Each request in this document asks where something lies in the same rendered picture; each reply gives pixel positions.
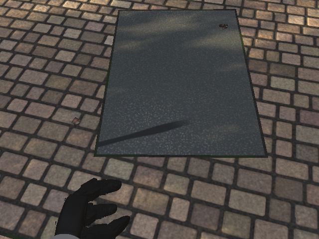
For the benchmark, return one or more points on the left robot hand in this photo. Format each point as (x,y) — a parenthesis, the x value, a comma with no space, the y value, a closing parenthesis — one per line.
(77,212)

